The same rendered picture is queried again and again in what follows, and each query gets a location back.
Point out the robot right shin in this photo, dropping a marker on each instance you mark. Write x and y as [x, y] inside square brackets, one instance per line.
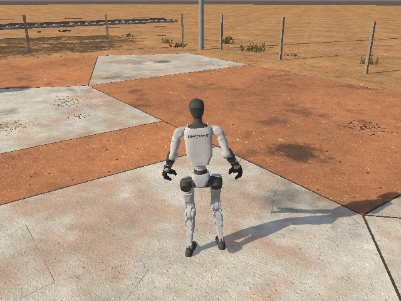
[218, 219]

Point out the left robot thigh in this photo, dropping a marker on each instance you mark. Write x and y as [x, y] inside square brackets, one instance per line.
[188, 194]

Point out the robot right upper arm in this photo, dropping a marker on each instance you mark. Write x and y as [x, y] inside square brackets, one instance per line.
[217, 130]

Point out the left robot hand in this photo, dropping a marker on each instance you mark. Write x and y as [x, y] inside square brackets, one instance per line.
[164, 173]

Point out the robot right forearm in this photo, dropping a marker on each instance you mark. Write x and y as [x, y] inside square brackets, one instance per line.
[233, 161]

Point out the robot left upper arm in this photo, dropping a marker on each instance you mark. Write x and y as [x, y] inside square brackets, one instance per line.
[178, 133]

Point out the robot left forearm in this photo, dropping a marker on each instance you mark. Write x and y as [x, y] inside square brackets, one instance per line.
[168, 163]

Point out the right robot hand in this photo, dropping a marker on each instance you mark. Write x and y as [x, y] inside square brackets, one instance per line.
[239, 171]

